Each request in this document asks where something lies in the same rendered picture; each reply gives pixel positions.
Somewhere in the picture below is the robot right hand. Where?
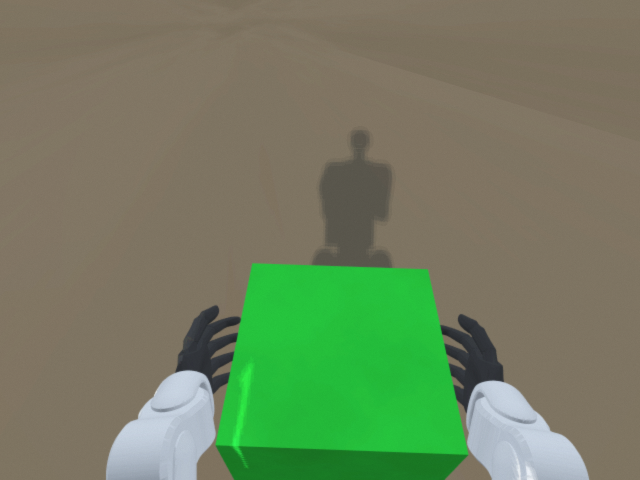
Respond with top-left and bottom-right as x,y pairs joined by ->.
440,314 -> 504,413

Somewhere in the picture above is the robot left hand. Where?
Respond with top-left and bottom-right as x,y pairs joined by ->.
175,305 -> 241,394

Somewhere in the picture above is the carton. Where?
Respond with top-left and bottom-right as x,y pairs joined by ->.
215,263 -> 469,480

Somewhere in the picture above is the right robot forearm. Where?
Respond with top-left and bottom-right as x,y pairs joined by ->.
466,381 -> 589,480

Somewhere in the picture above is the left robot forearm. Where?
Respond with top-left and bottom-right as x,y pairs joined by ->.
106,371 -> 216,480

